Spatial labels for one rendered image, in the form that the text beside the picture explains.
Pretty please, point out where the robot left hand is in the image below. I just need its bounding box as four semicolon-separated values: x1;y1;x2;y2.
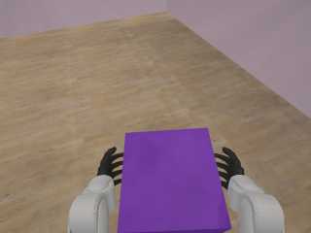
97;147;123;185

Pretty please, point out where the right robot forearm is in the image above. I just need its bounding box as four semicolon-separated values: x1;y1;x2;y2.
227;175;285;233

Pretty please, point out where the carton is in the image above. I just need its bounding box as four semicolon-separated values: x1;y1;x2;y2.
117;127;232;233

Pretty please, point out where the robot right hand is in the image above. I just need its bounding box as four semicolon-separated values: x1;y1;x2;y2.
214;147;245;190

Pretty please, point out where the left robot forearm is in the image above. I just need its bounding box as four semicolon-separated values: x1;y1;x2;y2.
67;175;117;233

